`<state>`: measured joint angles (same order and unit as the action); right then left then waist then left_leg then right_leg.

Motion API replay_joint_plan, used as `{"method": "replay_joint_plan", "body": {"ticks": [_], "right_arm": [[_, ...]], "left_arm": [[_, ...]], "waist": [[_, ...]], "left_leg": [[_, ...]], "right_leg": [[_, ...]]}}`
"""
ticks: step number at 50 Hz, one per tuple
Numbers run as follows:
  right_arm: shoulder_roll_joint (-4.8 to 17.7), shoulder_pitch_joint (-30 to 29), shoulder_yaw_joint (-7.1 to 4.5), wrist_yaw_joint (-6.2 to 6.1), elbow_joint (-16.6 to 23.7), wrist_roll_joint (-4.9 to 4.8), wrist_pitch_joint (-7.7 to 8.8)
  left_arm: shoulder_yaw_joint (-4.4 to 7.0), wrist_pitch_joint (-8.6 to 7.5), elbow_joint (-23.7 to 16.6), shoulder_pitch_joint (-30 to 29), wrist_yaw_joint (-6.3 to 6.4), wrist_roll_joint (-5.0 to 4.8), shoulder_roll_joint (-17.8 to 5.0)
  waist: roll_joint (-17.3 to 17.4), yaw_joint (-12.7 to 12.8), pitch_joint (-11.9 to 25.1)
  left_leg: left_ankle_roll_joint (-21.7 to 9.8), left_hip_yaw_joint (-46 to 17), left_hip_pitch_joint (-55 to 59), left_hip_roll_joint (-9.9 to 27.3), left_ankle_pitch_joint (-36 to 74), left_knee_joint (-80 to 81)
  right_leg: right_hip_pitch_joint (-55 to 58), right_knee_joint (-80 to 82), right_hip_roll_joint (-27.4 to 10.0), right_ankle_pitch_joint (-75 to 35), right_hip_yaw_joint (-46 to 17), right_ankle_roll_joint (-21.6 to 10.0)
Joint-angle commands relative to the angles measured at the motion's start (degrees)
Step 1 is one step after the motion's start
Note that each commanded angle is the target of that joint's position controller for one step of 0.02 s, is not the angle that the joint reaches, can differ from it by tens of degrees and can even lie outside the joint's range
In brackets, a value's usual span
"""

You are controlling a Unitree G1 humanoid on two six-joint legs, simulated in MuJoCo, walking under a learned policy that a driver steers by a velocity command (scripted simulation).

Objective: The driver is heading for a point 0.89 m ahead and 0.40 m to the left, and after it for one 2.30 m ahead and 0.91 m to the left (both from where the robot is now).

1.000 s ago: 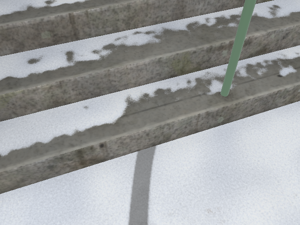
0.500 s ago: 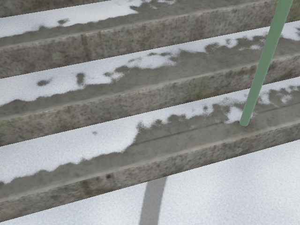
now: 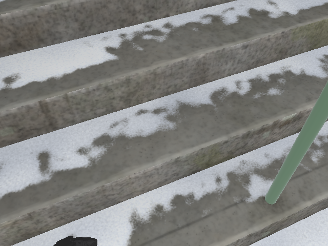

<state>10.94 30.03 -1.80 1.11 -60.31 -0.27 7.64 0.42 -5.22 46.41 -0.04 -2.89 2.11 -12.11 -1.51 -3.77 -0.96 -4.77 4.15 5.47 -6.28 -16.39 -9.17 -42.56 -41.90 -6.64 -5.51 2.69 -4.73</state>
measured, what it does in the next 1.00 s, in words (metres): climbs, turning left: right foot, then left foot 0.16 m higher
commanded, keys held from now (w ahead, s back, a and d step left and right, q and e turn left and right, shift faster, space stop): w+q+shift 0.92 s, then q+shift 0.08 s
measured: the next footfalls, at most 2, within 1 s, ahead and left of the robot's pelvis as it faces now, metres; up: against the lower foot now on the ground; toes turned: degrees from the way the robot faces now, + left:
right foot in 0.12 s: +0.26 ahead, -0.13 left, +0.00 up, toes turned -3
left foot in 0.46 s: +0.49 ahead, +0.13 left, +0.16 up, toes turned +14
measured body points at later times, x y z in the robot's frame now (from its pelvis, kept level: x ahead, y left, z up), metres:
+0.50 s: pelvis +0.41 +0.07 +0.05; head +0.42 +0.08 +0.50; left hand +0.37 +0.32 -0.09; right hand +0.69 -0.08 +0.00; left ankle +0.45 +0.12 -0.58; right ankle +0.27 -0.13 -0.58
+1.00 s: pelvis +0.78 +0.26 +0.31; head +0.79 +0.28 +0.76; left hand +0.58 +0.45 +0.18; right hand +1.15 +0.31 +0.31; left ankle +0.72 +0.35 -0.14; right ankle +0.76 +0.10 -0.41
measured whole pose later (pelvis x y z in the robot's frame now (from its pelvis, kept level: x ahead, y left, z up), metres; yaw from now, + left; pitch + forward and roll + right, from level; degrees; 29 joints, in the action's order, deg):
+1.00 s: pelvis +0.78 +0.26 +0.31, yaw +47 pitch +4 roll -3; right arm 12.4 -5.4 -3.3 -1.0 -29.1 1.6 3.4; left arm 4.9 -7.5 55.8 22.8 1.0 2.6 -15.2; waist 2.5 -1.1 2.2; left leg -9.4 -3.5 -64.9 -4.2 -26.8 -116.4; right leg -5.2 -28.8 0.5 26.9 12.6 -1.0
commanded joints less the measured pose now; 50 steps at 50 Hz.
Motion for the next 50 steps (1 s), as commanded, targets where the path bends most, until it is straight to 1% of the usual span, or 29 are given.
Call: {"method": "replay_joint_plan", "body": {"ticks": [1, 4, 6, 7, 8, 10, 13, 16, 18, 19, 21, 22, 23, 24, 25, 26, 28, 30, 32, 35, 37, 39, 40, 41, 42, 44, 45, 48, 50], "right_arm": [[9.7, -4.5, -0.92, -1.21, 5.0, 0.18, 1.45], [10.2, -2.4, -0.69, -1.26, 5.2, 1.51, -0.09], [7.4, -13.3, -0.34, -0.84, 7.8, -0.44, 0.63], [-0.4, -8.7, 1.0, -2.24, 10.8, -2.03, 1.46], [3.9, -10.0, 0.23, -3.42, 12.3, -3.02, 0.26], [1.6, -21.2, 0.42, -2.83, 16.6, -0.41, -2.0], [-6.7, -31.4, 2.71, -2.38, 27.6, 1.42, -6.73], [-6.8, -40.1, 4.78, -4.15, 37.5, 0.59, -7.25], [-2.4, -34.5, 4.38, -2.73, 36.2, 0.05, -8.08], [1.2, -24.7, 2.75, -1.95, 30.1, 0.5, -8.64], [5.6, -0.7, 0.77, -2.4, 24.7, 2.7, -8.5], [10.3, 1.3, -0.9, -1.97, 25.2, 2.27, -7.38], [12.6, -1.7, -2.69, -1.48, 24.7, 1.11, -6.69], [16.0, -13.0, -4.92, -0.88, 24.5, -0.42, -6.53], [17.8, -20.7, -4.81, -1.78, 26.1, -1.16, -7.68], [14.8, -18.9, -4.17, -2.32, 24.9, -0.26, -7.04], [11.0, -8.5, -2.94, -0.81, 15.9, 1.68, -4.96], [8.3, -9.3, -2.2, -0.11, 14.3, 1.59, -3.17], [7.4, -5.7, -1.74, 0.29, 11.0, 2.55, -1.86], [8.2, -3.0, -2.59, -1.25, 10.4, -0.3, -2.4], [13.9, -12.1, -4.84, -2.56, 15.8, -2.36, -1.69], [22.5, -20.8, -9.62, -1.55, 20.4, -2.0, 2.59], [16.8, -30.5, -8.57, -0.41, 23.5, 0.09, 4.07], [4.0, -38.3, -4.79, 0.33, 27.0, 2.99, 5.58], [-0.6, -21.8, -3.98, 0.24, 28.7, 1.92, 4.32], [-4.4, -22.4, -0.84, -0.1, 31.3, 3.19, 0.0], [-6.0, -26.2, 0.53, -0.17, 31.4, 4.16, -1.67], [-5.4, -36.5, 2.38, -1.49, 35.3, 1.11, -4.08], [-5.2, -42.5, 2.33, -3.42, 39.6, 2.12, -5.37]], "left_arm": [[-0.14, -0.12, -4.2, -1.6, 1.08, -0.3, -2.8], [2.06, -0.99, -1.7, 11.4, 3.7, 0.06, -7.5], [4.47, -2.72, 4.5, 34.1, 4.34, 2.26, -11.2], [5.11, -3.03, 5.4, 31.8, 2.89, 4.67, -15.9], [5.59, -2.35, 3.9, 29.3, 2.55, 3.53, -14.5], [2.91, -2.22, 5.8, 24.8, 2.53, 2.57, -3.4], [1.62, -3.3, 10.0, 23.4, 2.46, 0.91, -1.5], [0.21, -3.31, 11.6, 16.5, 0.44, -0.04, -1.1], [-0.04, -1.84, 8.2, 11.8, 2.72, -1.19, -4.1], [0.48, -2.39, 3.7, 11.6, 4.04, -3.73, -9.0], [5.68, -3.11, 0.2, 7.1, 3.57, -5.34, -25.2], [7.07, -2.97, -2.1, 5.8, 1.99, -6.5, -25.8], [7.08, -2.59, -2.9, 6.0, 0.46, -4.67, -20.4], [4.16, -2.71, -6.7, 6.1, -1.53, -0.77, -8.5], [1.46, -2.98, -14.2, 13.5, -1.24, 3.79, -0.4], [0.57, -3.05, -16.8, 11.5, -0.36, 3.99, 1.3], [-3.74, -1.89, -22.6, 1.6, 2.67, 4.51, 9.3], [-3.53, -0.4, -22.1, 2.6, 3.61, 3.59, 4.9], [-4.84, 0.13, -26.5, -6.8, 4.27, 3.8, 8.2], [-5.31, 0.93, -32.3, -15.1, 4.93, 2.88, 4.2], [-2.55, 0.96, -28.0, 0.4, 6.16, -0.52, 0.7], [1.97, 1.63, -21.9, 22.3, 7.79, -0.33, -7.7], [4.22, 0.23, -16.5, 28.8, 7.08, -1.67, -12.6], [4.31, 0.28, -10.5, 26.2, 6.04, -2.15, -9.5], [4.61, 0.12, -11.2, 18.2, 5.95, 1.31, -10.1], [2.27, -1.24, -5.9, 15.4, 4.39, 1.47, 2.5], [1.82, -2.51, -1.8, 17.1, 3.32, 1.33, 5.5], [0.35, -3.98, 6.1, 16.8, 3.25, 0.26, 7.4], [1.14, -4.83, 10.1, 23.1, 3.05, 0.23, 3.0]], "waist": [[5.6, 4.9, -3.7], [0.7, 9.8, 7.9], [1.1, 20.7, 15.1], [-13.0, 10.7, 14.4], [-9.3, 11.9, 20.4], [-2.0, 9.8, 7.1], [-6.3, 2.9, -4.5], [-0.5, -5.4, -11.1], [1.6, -9.3, -7.5], [0.6, -10.6, 4.3], [-7.6, -20.3, 23.9], [-6.5, -19.4, 29.1], [-2.5, -15.4, 24.4], [19.9, -7.0, 13.9], [19.4, 3.9, 18.6], [8.8, 4.0, 12.2], [5.8, 4.7, -4.1], [-1.4, 6.4, -7.1], [3.3, 4.8, -4.6], [-0.4, 3.4, -2.6], [2.9, 12.7, 16.3], [1.8, 24.3, 32.6], [-14.3, 28.1, 30.6], [-19.6, 24.5, 16.5], [-12.9, 8.4, 19.6], [0.1, 2.4, 9.7], [4.8, 2.7, 3.6], [6.7, -0.3, -13.0], [-0.3, -0.3, -12.5]], "left_leg": [[-3.8, -5.6, -10.2, 14.4, 55.1, 2.1], [-5.3, -8.7, -4.9, 14.5, 78.4, -28.2], [-4.0, -8.7, -33.9, 5.5, 32.1, -65.1], [-3.1, -8.0, -52.0, 2.3, -9.7, -84.0], [-4.0, -7.8, -57.5, 5.4, -5.3, -91.0], [-4.9, -5.9, -64.7, 9.2, -2.7, -101.3], [-5.3, -7.3, -75.4, 10.1, -13.6, -123.3], [-7.5, -7.0, -75.3, 10.4, -15.7, -107.2], [-5.4, 3.2, -44.1, 7.0, -5.7, -80.2], [-3.8, 9.0, -28.6, 0.2, -0.7, -82.4], [-4.7, 5.4, -20.1, 0.5, -7.1, -74.6], [-3.6, 3.0, -13.7, -3.1, -7.7, -62.4], [-4.6, -6.3, -12.4, -6.4, -8.6, -39.9], [-9.5, -31.5, -10.1, -0.6, 12.8, -25.6], [-13.8, -56.9, -8.5, 9.6, 4.9, -12.8], [-13.2, -61.4, -14.3, 11.3, -9.0, -8.3], [-7.9, -47.9, -21.2, 7.8, 5.8, -12.1], [-3.7, -32.2, -28.5, 4.3, 14.2, -13.8], [-4.8, -28.3, -28.8, 4.0, 16.5, -10.3], [-7.9, -22.7, -39.8, 4.0, 40.6, 7.6], [-8.8, -22.7, -43.9, 6.7, 93.7, -3.2], [-3.7, -26.0, -23.4, 10.9, 113.1, -35.4], [0.4, -18.9, -26.9, -0.1, 77.4, -64.3], [0.2, -14.9, -45.7, -6.2, 9.7, -84.7], [-0.9, -18.9, -59.6, -5.0, 3.4, -101.2], [-3.6, -16.1, -72.5, 2.8, 3.5, -116.2], [-5.6, -15.6, -78.5, 3.8, -2.5, -121.8], [-4.8, -7.7, -78.9, 3.1, -13.7, -105.2], [-4.2, -0.8, -77.0, 2.7, -21.4, -100.0]], "right_leg": [[16.0, 5.3, 5.1, -0.1, 3.2, -0.9], [31.4, 6.3, 10.3, 16.1, 6.5, -2.8], [64.8, 15.5, -3.4, 1.8, -4.6, -4.2], [72.0, 11.0, -20.7, -35.9, -22.4, -4.8], [70.3, 16.6, -22.8, -12.5, -26.7, -10.4], [54.2, 25.8, -18.5, 16.6, -20.5, -6.1], [33.4, 35.5, -18.5, 19.3, -7.4, -1.5], [17.9, 44.3, -10.9, 23.7, 8.1, 4.4], [2.0, 48.3, -2.6, -9.7, 19.7, 0.2], [7.3, 40.1, -2.9, -55.9, 20.7, -2.8], [33.6, 12.6, -10.6, -97.7, 15.1, -5.1], [36.5, -4.0, -10.9, -99.4, 12.1, -5.7], [32.0, -25.9, -7.2, -65.1, 7.5, -3.8], [5.4, -56.6, 7.4, 9.7, 1.4, 0.3], [-8.9, -77.6, 9.4, 13.3, -8.6, 1.2], [-14.1, -85.1, 8.0, 12.1, -9.4, 1.3], [-31.7, -98.7, 7.0, 22.4, -6.8, 0.1], [-29.5, -86.0, 6.1, 25.2, -3.3, 0.6], [-32.6, -90.1, 7.0, 34.6, 0.1, -0.1], [-5.8, -50.4, 6.9, 35.2, 7.7, 0.9], [36.1, -36.0, 11.4, 25.4, 6.1, 1.6], [43.6, -15.4, 7.8, 38.4, -9.3, -2.5], [48.8, -1.4, 2.4, 29.6, -10.3, -3.7], [50.6, 8.2, -0.2, -4.2, -14.9, -6.5], [52.9, 9.8, -14.5, -18.5, -36.7, -10.5], [47.2, 16.0, -15.5, 12.2, -36.8, -9.9], [43.0, 18.3, -12.7, 24.3, -29.0, -6.1], [26.3, 28.8, -5.0, -5.9, 1.8, 3.5], [28.5, 32.9, -3.7, -28.4, 8.2, 5.0]]}}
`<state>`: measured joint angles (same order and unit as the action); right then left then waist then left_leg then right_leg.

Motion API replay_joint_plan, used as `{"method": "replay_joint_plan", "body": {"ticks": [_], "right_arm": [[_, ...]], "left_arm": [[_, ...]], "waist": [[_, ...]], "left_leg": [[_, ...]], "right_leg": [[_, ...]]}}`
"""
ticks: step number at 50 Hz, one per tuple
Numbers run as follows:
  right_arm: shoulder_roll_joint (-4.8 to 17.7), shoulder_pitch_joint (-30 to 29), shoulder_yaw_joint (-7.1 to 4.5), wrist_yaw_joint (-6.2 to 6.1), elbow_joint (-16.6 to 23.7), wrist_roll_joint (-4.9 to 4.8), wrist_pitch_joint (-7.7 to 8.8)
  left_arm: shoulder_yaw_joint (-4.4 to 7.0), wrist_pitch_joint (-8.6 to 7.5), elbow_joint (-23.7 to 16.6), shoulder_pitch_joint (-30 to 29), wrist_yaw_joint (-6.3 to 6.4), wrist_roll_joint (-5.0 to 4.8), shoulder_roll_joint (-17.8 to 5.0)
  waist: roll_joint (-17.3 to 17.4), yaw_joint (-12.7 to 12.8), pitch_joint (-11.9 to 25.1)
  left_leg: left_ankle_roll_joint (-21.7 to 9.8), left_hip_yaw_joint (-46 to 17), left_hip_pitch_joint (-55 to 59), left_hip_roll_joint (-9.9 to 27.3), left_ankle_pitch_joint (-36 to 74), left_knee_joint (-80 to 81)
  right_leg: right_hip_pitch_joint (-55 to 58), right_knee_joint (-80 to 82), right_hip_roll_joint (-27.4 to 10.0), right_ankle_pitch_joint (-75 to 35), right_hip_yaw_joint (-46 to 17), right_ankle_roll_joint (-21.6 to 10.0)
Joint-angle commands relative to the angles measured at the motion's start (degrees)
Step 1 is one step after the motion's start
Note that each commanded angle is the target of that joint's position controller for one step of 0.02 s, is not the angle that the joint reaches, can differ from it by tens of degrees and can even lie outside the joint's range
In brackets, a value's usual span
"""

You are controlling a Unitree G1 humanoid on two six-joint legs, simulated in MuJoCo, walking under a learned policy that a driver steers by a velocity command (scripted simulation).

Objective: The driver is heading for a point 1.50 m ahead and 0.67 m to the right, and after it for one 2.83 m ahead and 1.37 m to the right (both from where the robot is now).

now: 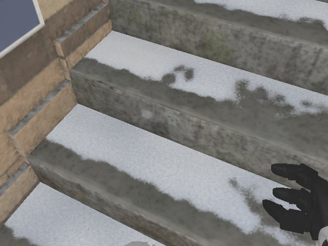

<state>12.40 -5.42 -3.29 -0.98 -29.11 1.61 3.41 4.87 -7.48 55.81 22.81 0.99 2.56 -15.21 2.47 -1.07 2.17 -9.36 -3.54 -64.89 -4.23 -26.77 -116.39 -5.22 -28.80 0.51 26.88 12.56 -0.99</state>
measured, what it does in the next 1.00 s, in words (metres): climbs, turning right: left foot 0.17 m higher, then right foot 0.17 m higher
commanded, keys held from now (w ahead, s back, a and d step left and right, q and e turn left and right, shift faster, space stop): e+shift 1.00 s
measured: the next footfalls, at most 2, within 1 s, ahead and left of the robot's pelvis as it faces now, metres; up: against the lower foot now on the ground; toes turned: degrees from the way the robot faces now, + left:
left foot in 0.12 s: +0.29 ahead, +0.08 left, +0.17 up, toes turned +8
right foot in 0.58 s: +0.48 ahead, -0.19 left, +0.33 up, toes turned -13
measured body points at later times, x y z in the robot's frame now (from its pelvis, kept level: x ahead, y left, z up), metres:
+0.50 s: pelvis +0.31 -0.02 +0.20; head +0.32 -0.03 +0.65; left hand +0.50 +0.15 +0.09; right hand +0.33 -0.27 +0.05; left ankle +0.25 +0.07 -0.55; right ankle +0.40 -0.17 -0.28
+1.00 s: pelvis +0.43 -0.04 +0.33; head +0.43 -0.04 +0.78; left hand +0.67 +0.10 +0.23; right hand +0.50 -0.36 +0.27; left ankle +0.54 +0.06 -0.34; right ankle +0.44 -0.18 -0.39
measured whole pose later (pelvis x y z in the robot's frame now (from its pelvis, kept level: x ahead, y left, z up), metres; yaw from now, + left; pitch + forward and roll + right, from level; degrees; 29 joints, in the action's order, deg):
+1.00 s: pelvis +0.43 -0.04 +0.33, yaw -33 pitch +5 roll -1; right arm 14.2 4.7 -0.9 0.2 -35.3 2.2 1.9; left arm 0.6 -5.0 39.0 13.9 -1.0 1.1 -13.3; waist -0.5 3.4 5.4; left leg 5.9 -5.2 -38.6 -0.1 -16.8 -60.2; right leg -28.5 -34.7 10.8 9.8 -16.0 -0.8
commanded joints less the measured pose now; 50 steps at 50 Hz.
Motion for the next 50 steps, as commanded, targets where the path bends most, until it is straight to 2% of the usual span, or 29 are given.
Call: {"method": "replay_joint_plan", "body": {"ticks": [1, 2, 3, 4, 5, 6, 7, 8, 9, 10, 11, 13, 15, 18, 21, 23, 25, 26, 28, 29, 30, 31, 32, 33, 35, 38, 42, 46, 50], "right_arm": [[-7.0, -7.9, 4.23, -1.25, 9.4, 0.83, -1.29], [-7.1, -6.0, 4.89, -0.89, 9.3, 0.65, -2.18], [2.9, -12.0, 7.48, 4.77, 19.0, -1.56, -7.2], [0.5, 3.7, 5.93, 6.6, 11.1, -3.88, -9.36], [4.3, 21.8, 4.94, 6.1, 2.9, -6.23, -10.94], [5.1, 44.1, 3.01, 4.32, -5.1, -4.65, -11.35], [11.7, 56.4, 2.67, 4.71, -14.8, -1.39, -10.06], [11.9, 33.7, -1.0, 0.25, -9.3, 0.65, -2.91], [10.4, 24.2, -0.78, -0.42, -11.0, 0.19, 0.08], [5.5, 24.5, 2.99, 4.77, -16.0, 2.61, -1.89], [1.9, 22.0, 4.44, 6.91, -17.9, 1.64, -2.16], [-4.6, 9.0, 5.67, 9.16, -16.2, 1.79, -1.53], [-4.4, 8.1, 5.05, 5.25, -17.6, 4.43, 0.37], [-0.6, 15.7, 4.83, 2.88, -19.6, 7.1, 1.04], [8.0, 22.3, 2.55, 2.5, -19.4, 6.19, 2.03], [10.6, 20.5, 1.08, 3.28, -20.0, 5.42, 1.66], [12.6, 20.9, 0.16, 4.32, -19.2, 4.22, 2.18], [14.1, 18.9, -0.59, 3.82, -17.8, 2.98, 3.43], [19.2, 17.7, -2.87, 2.9, -14.9, 1.77, 5.31], [18.4, 19.0, -2.98, 3.23, -14.3, 1.55, 5.11], [13.8, 22.5, -2.57, 3.2, -13.1, 1.94, 4.98], [7.4, 25.3, -1.17, 3.72, -10.1, 4.58, 4.11], [9.8, 13.3, -2.01, 4.33, -5.0, 0.35, 1.84], [7.3, 5.7, -1.41, 4.68, -3.4, -1.74, 0.35], [6.3, 11.3, -0.21, 2.24, -7.6, 1.21, 0.48], [4.5, 12.2, 1.78, 0.54, -7.4, 1.71, 1.28], [7.5, 7.1, 1.48, -0.35, -4.9, 0.67, 0.35], [6.5, 6.6, 1.26, -0.19, -3.4, 0.92, -1.07], [4.2, 15.1, 0.88, 1.81, -3.4, 0.29, -0.43]], "left_arm": [[-2.51, -3.13, 2.4, 2.0, -0.77, -1.34, 3.4], [-2.02, -2.4, 3.3, 2.9, -0.57, -1.94, -0.3], [-2.15, 1.53, 5.6, 1.1, -8.19, 3.73, -7.4], [1.54, -0.12, -2.9, -11.3, -9.94, 3.4, -20.4], [3.62, -0.4, -5.3, -20.2, -11.28, 4.79, -26.0], [4.74, -0.44, -5.1, -19.4, -11.53, 4.28, -23.7], [0.97, 0.32, -1.8, 9.0, -13.49, 3.6, -10.9], [0.56, -1.29, -6.0, -4.8, -6.25, -5.1, -6.6], [-0.88, -0.26, -9.5, -3.9, -3.57, -4.11, -0.7], [0.54, 2.05, -5.1, 4.1, -5.62, -2.2, -4.9], [1.15, 2.99, -6.0, 4.3, -4.91, -0.42, -5.5], [-2.66, 3.79, -8.8, 3.7, -4.75, -0.11, 5.0], [-4.04, 4.45, -8.1, 4.1, -5.4, -2.32, 7.6], [-5.4, 3.7, -12.4, -4.2, -6.82, -3.7, 5.0], [-6.01, 5.32, -18.2, -14.0, -6.1, -2.75, 1.9], [-6.96, 6.54, -19.9, -17.3, -6.21, -2.01, 3.0], [-7.07, 8.54, -19.5, -20.3, -6.93, -1.84, 2.8], [-7.83, 8.84, -18.8, -16.2, -7.49, -0.95, 5.4], [-6.68, 7.4, -17.6, -9.8, -6.73, -2.45, 2.5], [-5.72, 6.0, -16.9, -6.8, -5.19, -3.58, 0.1], [-4.3, 4.95, -16.4, -4.1, -2.38, -3.33, -4.8], [-1.96, 4.36, -17.3, 2.2, 0.17, -1.78, -10.5], [-0.62, 4.24, -17.6, 3.9, -0.57, 1.2, -15.4], [-0.34, 2.83, -16.2, 3.3, -1.24, 1.37, -14.4], [-2.6, 1.5, -13.8, -5.9, -2.3, -2.82, -5.7], [-4.66, 2.4, -14.4, -14.7, -1.97, -2.47, 0.0], [-3.94, 2.57, -15.3, -9.6, -1.14, 0.34, -2.6], [-2.6, 0.63, -20.5, -13.5, -2.13, -2.07, -6.0], [-1.45, 1.84, -24.7, -18.3, -1.81, -1.43, -5.8]], "waist": [[-6.3, -3.9, -15.6], [-7.8, -4.7, -11.3], [-9.1, -14.9, 20.8], [-12.0, -20.3, 14.5], [-10.9, -27.1, 21.9], [-1.8, -31.8, 28.3], [20.5, -15.7, 55.2], [5.9, -10.9, 37.2], [-0.1, -3.3, 25.3], [2.4, -4.4, 9.7], [0.0, -1.0, 10.2], [-7.0, 9.4, 5.3], [2.2, 10.7, 6.1], [-2.2, 8.6, 6.4], [3.5, 5.3, 6.4], [-1.3, 5.8, 6.5], [3.3, 3.5, 2.6], [6.1, 5.2, 3.4], [3.6, 5.1, 4.1], [4.2, 4.9, 4.5], [-5.0, 2.4, 11.0], [-18.6, 3.7, 28.5], [-18.6, 9.0, 23.8], [-14.8, 10.5, 14.8], [-9.1, 3.8, 4.5], [-5.0, -0.5, 7.4], [-3.9, 2.7, 9.7], [-7.8, 1.4, 7.8], [-7.7, -0.9, 3.2]], "left_leg": [[0.6, 9.4, -2.2, 1.2, -12.3, 14.0], [-0.2, 10.3, 3.2, 2.2, -10.2, 18.3], [-3.4, 7.5, 31.7, -2.5, -2.2, 41.5], [1.8, 10.5, 54.4, -6.0, 16.5, 51.1], [0.1, 9.5, 76.9, -8.4, 35.9, 57.6], [-5.6, -2.6, 91.1, -1.0, 48.0, 78.2], [-27.5, -35.9, 104.0, 21.2, 101.0, 72.9], [-20.1, -33.9, 79.1, 20.2, 87.0, 79.4], [-14.2, -26.7, 71.1, 19.5, 61.5, 81.4], [-14.4, -26.6, 61.4, 21.1, 72.6, 85.1], [-13.5, -20.0, 58.1, 22.5, 78.9, 84.0], [-7.6, -3.5, 43.4, 17.4, 61.8, 91.3], [-4.4, 6.4, 39.1, 13.7, 43.4, 98.0], [-2.4, 11.5, 42.9, 14.6, 41.2, 97.2], [-5.5, 14.8, 53.5, 20.5, 51.0, 100.4], [-3.9, 18.3, 60.1, 22.2, 52.8, 101.1], [-4.1, 18.7, 53.6, 23.3, 52.1, 104.3], [-6.2, 20.7, 52.0, 25.0, 74.4, 102.9], [-5.4, 21.6, 62.5, 25.1, 87.7, 94.3], [-5.7, 20.2, 65.3, 25.8, 92.5, 89.8], [0.9, 20.8, 56.3, 20.2, 84.3, 75.4], [8.8, 15.6, 41.2, 10.2, 31.7, 57.8], [10.3, 0.3, 28.3, -0.9, 2.4, 36.6], [9.5, -9.0, 17.9, -1.9, 9.0, 20.7], [7.3, -10.4, 15.0, 0.9, 20.0, 17.9], [7.0, -9.3, 15.3, 1.3, 15.3, 17.3], [14.6, -6.3, 12.5, 3.1, 13.0, 26.4], [16.4, 1.5, 28.5, 4.7, 5.4, 42.1], [15.0, -1.3, 46.7, 2.3, 13.2, 71.8]], "right_leg": [[-11.9, 22.5, -9.9, -65.5, -0.2, -0.2], [-11.9, 24.6, -8.6, -71.0, 1.2, -2.2], [-22.2, 16.9, -8.9, -102.0, -10.2, -9.6], [-31.0, 15.8, -15.2, -124.9, -9.4, -10.3], [-41.0, 2.9, -17.9, -143.4, -11.0, -6.1], [-40.3, -26.6, -17.6, -103.0, -11.6, 2.9], [-33.2, -65.2, -2.1, -10.4, -16.8, 3.8], [-29.0, -83.0, 5.5, -7.5, -19.6, 2.9], [-38.4, -84.8, 2.9, -10.6, -20.8, 2.0], [-53.7, -97.4, 6.2, -16.8, -29.7, -2.8], [-53.4, -94.8, 5.5, -16.8, -30.1, -3.9], [-52.5, -86.2, -0.5, -11.9, -24.0, -5.5], [-53.5, -96.2, -0.5, -6.7, -18.7, -6.8], [-64.2, -107.5, 0.9, -13.5, -17.3, -6.6], [-69.5, -95.2, -4.0, -14.0, -14.2, -0.8], [-69.0, -73.8, -8.1, -9.8, -13.7, -0.5], [-56.4, -61.1, -6.3, 1.0, -10.4, -1.2], [-46.9, -59.1, -4.0, -4.2, -4.7, -0.4], [-42.2, -43.1, 1.5, -5.1, -3.8, -0.5], [-38.9, -36.1, 4.8, -8.3, -4.1, -2.3], [-25.8, -33.4, 3.3, -46.9, -17.4, -11.8], [-2.0, -11.8, -6.8, -49.6, -48.2, -27.4], [-3.5, 6.0, -12.3, -23.9, -70.7, -25.6], [-9.9, 3.1, -10.5, -7.6, -63.0, -19.4], [-26.6, -4.6, -2.8, 8.6, -50.0, -14.9], [-29.0, 0.4, -0.3, -3.7, -45.9, -14.3], [-23.2, 0.8, -0.5, -14.1, -41.4, -13.2], [-28.5, 8.3, -0.7, -13.7, -41.3, -9.2], [-28.7, 6.1, 1.5, -6.5, -43.5, -9.3]]}}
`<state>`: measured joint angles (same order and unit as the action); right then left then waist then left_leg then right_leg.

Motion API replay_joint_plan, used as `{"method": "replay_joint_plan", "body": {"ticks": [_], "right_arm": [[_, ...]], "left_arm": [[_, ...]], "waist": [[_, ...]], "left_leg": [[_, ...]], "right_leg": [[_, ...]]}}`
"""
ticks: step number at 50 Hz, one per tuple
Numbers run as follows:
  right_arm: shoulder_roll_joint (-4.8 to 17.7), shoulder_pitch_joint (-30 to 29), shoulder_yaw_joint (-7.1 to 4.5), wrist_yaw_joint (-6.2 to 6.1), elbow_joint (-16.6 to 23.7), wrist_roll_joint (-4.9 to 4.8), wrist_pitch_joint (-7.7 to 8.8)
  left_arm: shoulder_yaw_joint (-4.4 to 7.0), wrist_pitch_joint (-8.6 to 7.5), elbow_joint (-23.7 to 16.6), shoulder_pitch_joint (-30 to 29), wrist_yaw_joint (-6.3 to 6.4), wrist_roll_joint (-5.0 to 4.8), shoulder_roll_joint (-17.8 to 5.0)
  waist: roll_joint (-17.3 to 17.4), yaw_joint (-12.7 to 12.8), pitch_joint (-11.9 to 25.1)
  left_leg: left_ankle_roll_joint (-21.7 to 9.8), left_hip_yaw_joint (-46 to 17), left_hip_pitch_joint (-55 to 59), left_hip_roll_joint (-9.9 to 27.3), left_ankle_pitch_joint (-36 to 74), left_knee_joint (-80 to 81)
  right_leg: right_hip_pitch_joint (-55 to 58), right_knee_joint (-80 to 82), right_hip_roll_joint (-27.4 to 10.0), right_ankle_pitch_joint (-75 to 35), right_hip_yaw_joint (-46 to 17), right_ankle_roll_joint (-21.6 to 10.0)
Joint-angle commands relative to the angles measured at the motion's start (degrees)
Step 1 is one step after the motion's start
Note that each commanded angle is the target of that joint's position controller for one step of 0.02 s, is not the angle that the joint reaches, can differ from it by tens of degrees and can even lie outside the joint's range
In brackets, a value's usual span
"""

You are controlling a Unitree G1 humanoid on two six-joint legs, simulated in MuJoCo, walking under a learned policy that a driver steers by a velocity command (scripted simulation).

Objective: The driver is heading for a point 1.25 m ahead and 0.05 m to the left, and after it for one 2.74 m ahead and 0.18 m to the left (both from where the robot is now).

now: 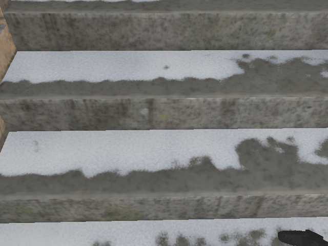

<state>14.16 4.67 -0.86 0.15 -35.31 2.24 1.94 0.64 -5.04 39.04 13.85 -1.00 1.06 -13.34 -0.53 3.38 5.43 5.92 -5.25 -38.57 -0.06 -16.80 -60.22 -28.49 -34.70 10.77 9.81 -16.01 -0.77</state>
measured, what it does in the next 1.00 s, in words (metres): climbs: left foot, then right foot 0.16 m higher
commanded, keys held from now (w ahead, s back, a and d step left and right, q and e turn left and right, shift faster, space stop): e+shift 0.04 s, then w+e+shift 0.14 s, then w+shift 0.28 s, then w+q+shift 0.54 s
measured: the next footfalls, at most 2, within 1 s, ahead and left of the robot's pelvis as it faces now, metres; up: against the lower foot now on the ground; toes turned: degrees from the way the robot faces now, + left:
left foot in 0.04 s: +0.09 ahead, +0.14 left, +0.00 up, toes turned -9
right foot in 0.70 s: +0.44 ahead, -0.38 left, +0.16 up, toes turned -25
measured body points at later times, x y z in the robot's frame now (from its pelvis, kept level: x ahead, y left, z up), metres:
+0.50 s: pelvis +0.13 -0.02 +0.02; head +0.14 +0.01 +0.47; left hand +0.41 +0.10 -0.08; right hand -0.04 -0.21 -0.10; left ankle +0.05 +0.14 -0.72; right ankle +0.14 -0.19 -0.50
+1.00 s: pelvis +0.45 -0.26 +0.17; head +0.44 -0.25 +0.62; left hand +0.48 +0.01 +0.02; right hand +0.68 -0.51 +0.14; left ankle +0.50 -0.16 -0.20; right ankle +0.40 -0.36 -0.56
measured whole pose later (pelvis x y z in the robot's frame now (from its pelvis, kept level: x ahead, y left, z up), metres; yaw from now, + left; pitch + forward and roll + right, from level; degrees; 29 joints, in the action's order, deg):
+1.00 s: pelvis +0.45 -0.26 +0.17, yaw -5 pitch +0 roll -1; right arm 9.9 -1.3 -3.7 -0.4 -34.6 0.2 1.0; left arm 4.2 -6.4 56.1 24.3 -0.6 2.7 -13.9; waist 0.7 -1.2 2.8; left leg -9.4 1.2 -71.8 -2.8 -11.0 -133.1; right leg -11.8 -36.6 -7.0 23.2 18.8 0.6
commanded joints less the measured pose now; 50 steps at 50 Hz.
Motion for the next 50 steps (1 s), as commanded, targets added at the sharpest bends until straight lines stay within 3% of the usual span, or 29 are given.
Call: {"method": "replay_joint_plan", "body": {"ticks": [1, 2, 3, 4, 5, 6, 8, 9, 11, 13, 14, 17, 20, 25, 29, 31, 32, 33, 34, 35, 36, 37, 38, 39, 41, 43, 45, 47, 50], "right_arm": [[2.4, 5.7, -2.04, 0.51, 2.7, -0.73, 1.81], [2.8, 5.5, -2.31, 0.11, 1.9, -0.28, 2.32], [6.6, 9.9, -3.55, -0.32, 1.0, 0.25, 2.99], [11.7, 10.8, -4.73, -0.64, 2.2, -0.18, 3.66], [10.6, 4.5, -4.46, -1.11, 2.7, 0.49, 5.08], [8.8, 0.2, -3.41, -1.15, 3.2, -1.0, 6.21], [0.7, -0.9, 0.03, -2.12, 1.8, -0.98, 6.51], [-0.6, 3.5, 0.97, -3.05, 0.3, -0.16, 6.19], [2.1, 12.0, 0.43, -2.81, -3.0, -0.61, 5.93], [4.6, 18.8, 0.31, -0.41, -7.5, 1.69, 5.42], [6.6, 21.8, -2.9, -1.05, -8.6, -0.6, 6.44], [4.7, 19.9, -2.75, -0.96, -11.3, -1.47, 7.81], [1.5, 22.6, -2.48, -0.91, -12.7, -0.72, 8.03], [0.4, 33.9, -3.05, -2.21, -19.4, 0.25, 9.09], [1.5, 40.5, -3.71, -4.0, -24.0, 2.05, 8.67], [0.0, 36.2, -2.73, -3.66, -25.4, -1.14, 6.58], [-0.9, 26.8, -1.89, -3.03, -22.7, -4.31, 5.58], [2.8, 25.8, -2.42, -0.86, -19.5, -5.48, 5.1], [12.1, 23.6, -4.64, 1.4, -17.7, -4.67, 6.79], [19.6, 20.4, -7.29, 2.64, -17.3, -6.65, 9.0], [9.3, 19.9, -6.2, 3.96, -13.1, -7.57, 10.51], [4.6, 16.6, -6.21, 3.82, -9.9, -5.34, 10.41], [-1.8, 20.5, -5.94, 2.11, -8.9, -4.35, 9.17], [-3.6, 21.8, -5.34, 1.65, -7.8, -4.32, 8.64], [-6.0, 16.2, -4.47, 1.69, -5.8, -0.14, 6.46], [-10.1, 8.8, -1.8, 1.85, -2.1, 0.33, 4.03], [-10.3, 4.0, -1.08, 1.1, -0.7, -2.0, 1.24], [-9.3, 2.0, -1.25, -0.04, 0.5, -2.48, -0.72], [-7.0, -5.3, -0.9, -1.67, 4.4, -2.19, -2.98]], "left_arm": [[3.21, 0.24, -7.2, -7.8, -0.07, -1.18, -7.6], [3.83, 1.04, -6.3, -4.0, -0.95, -2.21, -7.4], [4.18, 1.73, -5.5, 0.8, -1.48, -2.02, -5.7], [2.7, 1.84, -5.8, 5.8, -2.1, 1.11, -1.3], [2.91, 1.16, -3.2, 1.0, -2.79, 2.21, -5.3], [2.25, 0.83, -1.8, 1.2, -2.37, 1.34, -4.2], [0.77, 2.5, 0.4, -0.1, -1.23, 0.38, -2.2], [0.12, 2.48, -2.2, -6.7, -1.87, -0.16, -2.3], [-0.11, 2.36, -3.2, -13.2, -3.45, -0.65, -2.5], [-0.06, 1.82, -2.6, -13.5, -4.46, -0.21, -2.3], [3.09, 3.78, -5.7, -14.0, -2.41, 0.86, -5.7], [3.3, 6.51, -4.7, -8.0, -1.94, 1.14, -2.3], [4.65, 6.43, -6.5, -11.9, -2.44, 1.32, -3.2], [3.36, 5.87, -11.3, -24.8, -1.48, 2.93, 1.7], [-0.23, 3.03, -20.9, -41.9, 0.45, -0.09, 5.9], [-2.08, 1.45, -26.7, -48.1, -0.64, -2.02, 5.4], [-3.92, 1.59, -25.0, -38.5, -2.69, -3.03, 8.7], [-1.12, 2.7, -17.7, -23.1, -2.91, -1.54, 4.6], [2.39, 4.04, -10.9, 4.1, -0.7, -1.84, 0.1], [5.65, 5.31, -9.3, 16.0, 1.08, -1.59, -6.2], [8.37, 3.27, -6.9, 17.6, 1.7, 0.33, -15.4], [9.26, 2.99, -5.5, 15.6, 1.92, 0.61, -18.6], [8.31, 2.3, -6.4, 5.6, 1.71, 1.43, -16.5], [7.45, 1.67, -5.4, -2.0, 0.91, 1.32, -11.9], [5.0, 0.33, 0.1, -7.6, 0.47, 0.1, -2.3], [3.34, -0.38, 6.1, -2.8, -0.05, 1.49, 2.1], [2.43, -1.7, 9.4, -0.8, 0.53, 1.09, 3.1], [2.34, -3.31, 11.6, 1.5, 0.35, 1.7, 1.7], [2.0, -2.91, 13.8, 1.4, -0.21, 2.11, -0.3]], "waist": [[-3.6, -5.9, -1.8], [-3.8, -4.5, -0.3], [3.2, -3.1, 3.6], [18.7, -1.8, 6.4], [12.0, -2.4, -1.1], [10.4, 0.0, -2.4], [7.5, -0.7, 0.1], [-0.1, -3.5, -0.9], [4.4, -9.2, -2.7], [10.0, -11.7, -5.6], [-5.9, -7.1, -8.3], [8.8, -3.6, -9.9], [8.7, -3.8, -11.1], [9.5, -7.6, -15.2], [8.7, -12.2, -19.0], [7.4, -11.4, -23.4], [2.4, -5.2, -19.3], [2.1, -2.4, -2.9], [12.6, 9.4, 13.4], [14.7, 18.1, 23.8], [-4.1, 14.3, 29.2], [-14.9, 11.5, 33.5], [-15.9, 3.3, 27.9], [-12.0, -2.1, 22.6], [-8.4, -6.8, 6.6], [-6.1, -8.1, 0.5], [-3.0, -9.0, -6.3], [-2.3, -9.2, -6.8], [0.9, -11.1, -12.8]], "left_leg": [[-1.5, 0.6, 20.8, -1.7, 5.6, 30.0], [-3.2, 1.2, 24.6, 0.1, 9.2, 35.0], [-12.2, -8.3, 33.5, 8.7, 3.4, 32.1], [-30.5, -39.5, 42.7, 25.5, -14.0, 41.3], [-29.9, -47.7, 35.1, 27.9, -38.0, 48.0], [-25.5, -43.1, 30.5, 25.9, -40.7, 48.3], [-17.5, -21.8, 27.0, 18.9, -28.8, 43.1], [-15.3, -13.5, 26.4, 15.7, -24.8, 43.6], [-15.2, -8.6, 30.3, 14.0, -20.1, 44.5], [-17.6, -7.8, 30.9, 15.3, -18.4, 45.4], [-14.2, -7.5, 24.6, 16.9, -20.7, 50.8], [-15.8, -4.3, 27.1, 17.0, -18.9, 52.4], [-16.7, -2.2, 35.0, 18.6, -18.0, 54.6], [-19.1, -5.2, 54.1, 22.6, -14.3, 57.5], [-19.5, -7.0, 66.5, 25.9, 4.4, 58.3], [-15.3, 2.0, 47.5, 20.4, 2.0, 72.2], [-15.3, 9.8, 23.0, 15.0, 11.2, 78.9], [-18.1, 9.3, 15.4, 13.1, 47.1, 66.9], [-18.0, 7.8, 14.5, 15.0, 90.2, 43.8], [-15.2, 2.6, 21.1, 14.7, 92.7, 24.0], [-11.0, -3.6, 6.0, 5.0, 41.3, -1.5], [-10.0, -8.8, 6.9, -3.7, 11.1, -28.3], [-8.5, -15.0, 3.4, -2.0, 13.5, -43.2], [-8.1, -7.1, 0.6, 1.2, 17.7, -49.3], [-10.9, -0.7, -7.2, 5.2, 24.1, -52.1], [-13.0, 0.4, -17.3, 5.4, 18.2, -64.7], [-12.6, -1.5, -23.8, 3.3, 15.0, -64.2], [-14.0, 0.2, -32.2, -0.2, 8.3, -78.6], [-18.6, 1.1, -41.7, -2.7, -1.2, -80.4]], "right_leg": [[-0.5, 7.8, -9.3, 12.5, -17.3, -10.4], [1.4, 2.6, -8.3, 14.3, -17.5, -9.7], [-9.4, -11.3, -3.0, 21.5, -12.8, -6.0], [-31.0, -29.6, 4.0, 21.6, -3.3, 0.1], [-41.6, -47.9, -4.6, 10.0, -2.9, -0.5], [-44.1, -56.7, -6.6, 3.9, -0.5, -0.3], [-41.6, -71.8, -8.0, -2.0, 6.0, 0.2], [-40.5, -65.1, -9.2, -3.8, 8.6, 0.9], [-41.3, -60.3, -10.2, -0.6, 12.1, 1.6], [-46.6, -63.5, -10.4, -1.8, 12.8, -0.7], [-35.5, -52.3, -11.2, -6.9, 8.3, 0.0], [-38.0, -60.2, -9.4, -6.9, 8.8, 0.0], [-43.0, -60.9, -10.1, -3.1, 8.5, -1.2], [-62.4, -72.4, -17.9, 11.0, 13.6, -3.5], [-87.1, -84.9, -20.8, 38.7, 11.7, -5.0], [-67.3, -60.9, -22.6, 36.7, 18.0, -7.4], [-26.8, -36.6, -20.8, 18.6, 23.5, -10.1], [7.8, -38.3, -12.1, 5.9, 31.6, -9.2], [35.8, -42.0, -5.6, 6.5, 27.4, -8.3], [40.4, -30.0, -7.8, 13.1, 17.0, -7.4], [48.4, -9.2, -25.8, 29.5, -16.9, -7.0], [38.8, 12.6, -36.2, 35.0, -35.7, -0.4], [29.5, 14.3, -37.8, 26.2, -35.3, 0.9], [23.1, 12.3, -37.8, 25.2, -28.9, -3.8], [7.9, 6.2, -33.1, 35.2, -10.2, -5.8], [4.0, 9.3, -34.0, 28.0, -3.2, -6.4], [1.2, 15.0, -35.0, 17.7, 6.0, -4.4], [7.6, 19.1, -36.7, 6.8, 12.3, -4.1], [12.5, 24.0, -30.6, 3.2, 27.1, -1.5]]}}
Keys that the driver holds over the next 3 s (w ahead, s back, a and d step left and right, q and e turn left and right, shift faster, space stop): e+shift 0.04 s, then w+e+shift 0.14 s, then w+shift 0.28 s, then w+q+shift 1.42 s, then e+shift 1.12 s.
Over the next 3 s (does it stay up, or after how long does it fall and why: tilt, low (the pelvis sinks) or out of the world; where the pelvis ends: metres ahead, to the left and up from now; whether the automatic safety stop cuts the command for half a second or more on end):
stays up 1.47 0.14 0.81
